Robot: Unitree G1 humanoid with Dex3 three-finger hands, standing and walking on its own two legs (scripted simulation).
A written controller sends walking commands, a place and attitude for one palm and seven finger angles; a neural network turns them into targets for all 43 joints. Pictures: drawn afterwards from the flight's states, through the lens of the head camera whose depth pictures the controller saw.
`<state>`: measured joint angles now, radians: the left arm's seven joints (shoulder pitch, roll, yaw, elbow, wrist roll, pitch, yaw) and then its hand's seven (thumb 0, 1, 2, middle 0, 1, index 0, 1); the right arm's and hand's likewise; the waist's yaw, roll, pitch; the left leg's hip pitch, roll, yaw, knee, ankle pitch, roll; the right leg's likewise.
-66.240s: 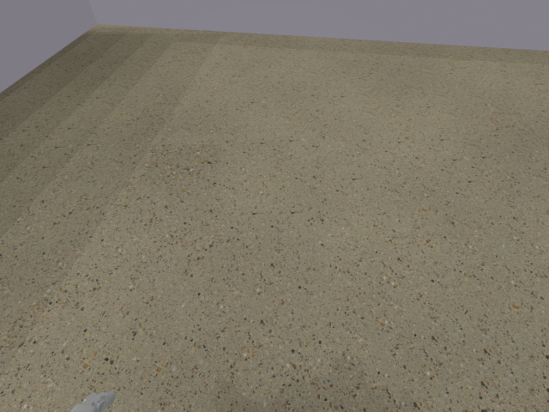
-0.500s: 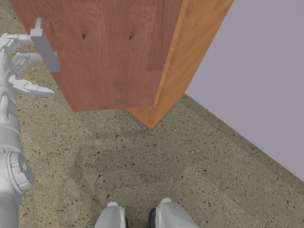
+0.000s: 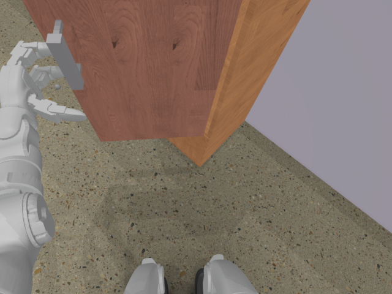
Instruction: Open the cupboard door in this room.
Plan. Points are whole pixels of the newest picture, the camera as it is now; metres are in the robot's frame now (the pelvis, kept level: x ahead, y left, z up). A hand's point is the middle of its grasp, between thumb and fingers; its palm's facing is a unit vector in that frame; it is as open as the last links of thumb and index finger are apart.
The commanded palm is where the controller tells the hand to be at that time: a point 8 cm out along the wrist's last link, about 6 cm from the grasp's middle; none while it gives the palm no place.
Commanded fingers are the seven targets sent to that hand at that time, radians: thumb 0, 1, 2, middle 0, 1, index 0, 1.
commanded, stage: slide the fingers in behind the handle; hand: left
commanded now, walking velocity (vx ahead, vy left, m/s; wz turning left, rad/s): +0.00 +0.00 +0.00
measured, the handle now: (68, 56) +0.57 +0.23 +0.07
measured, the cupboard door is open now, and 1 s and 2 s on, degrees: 48 48 48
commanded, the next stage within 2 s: move the hooked fingers beside the handle in 0.78 s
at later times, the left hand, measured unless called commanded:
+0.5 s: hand (60, 88) +0.49 +0.23 +0.07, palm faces +0.11 -0.99 -0.01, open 14.4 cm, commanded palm +0.48 +0.23 +0.06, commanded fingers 0.00 -0.50 0.30 -0.30 -1.20 -0.30 -1.20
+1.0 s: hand (62, 89) +0.49 +0.23 +0.07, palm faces +0.13 -0.99 -0.02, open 14.5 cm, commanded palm +0.48 +0.24 +0.06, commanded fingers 0.00 -0.50 0.30 -0.30 -1.20 -0.30 -1.20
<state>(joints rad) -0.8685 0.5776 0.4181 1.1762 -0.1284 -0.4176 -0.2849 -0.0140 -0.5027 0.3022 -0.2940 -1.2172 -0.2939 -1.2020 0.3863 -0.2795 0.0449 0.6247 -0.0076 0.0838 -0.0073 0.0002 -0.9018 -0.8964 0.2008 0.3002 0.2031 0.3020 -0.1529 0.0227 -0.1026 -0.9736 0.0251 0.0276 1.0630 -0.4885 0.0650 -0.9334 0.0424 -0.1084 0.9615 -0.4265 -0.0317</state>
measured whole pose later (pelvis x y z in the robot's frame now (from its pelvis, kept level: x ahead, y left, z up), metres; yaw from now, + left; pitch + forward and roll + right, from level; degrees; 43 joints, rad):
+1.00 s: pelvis +0.00 +0.00 +0.00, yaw +2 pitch +23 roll -5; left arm -0.89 0.49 0.29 1.19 -0.16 -0.45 -0.18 -0.01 -0.50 0.30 -0.19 -1.20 -0.19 -1.18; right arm 0.37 -0.27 0.03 0.68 -0.02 0.06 0.02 0.00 -0.90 -0.90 0.20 0.30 0.20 0.30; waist -0.12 0.03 -0.11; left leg -0.97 0.00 -0.01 1.07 -0.49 0.06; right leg -0.92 0.02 -0.14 0.96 -0.44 -0.03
